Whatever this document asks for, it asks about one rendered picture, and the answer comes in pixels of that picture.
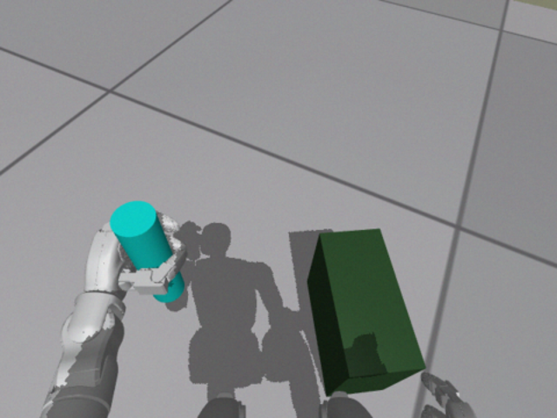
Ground left robot hand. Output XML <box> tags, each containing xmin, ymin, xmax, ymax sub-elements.
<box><xmin>84</xmin><ymin>211</ymin><xmax>188</xmax><ymax>301</ymax></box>

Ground left robot arm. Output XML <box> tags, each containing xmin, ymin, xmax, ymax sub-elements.
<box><xmin>40</xmin><ymin>291</ymin><xmax>126</xmax><ymax>418</ymax></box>

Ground right robot hand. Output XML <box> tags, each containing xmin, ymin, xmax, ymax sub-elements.
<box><xmin>420</xmin><ymin>372</ymin><xmax>477</xmax><ymax>418</ymax></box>

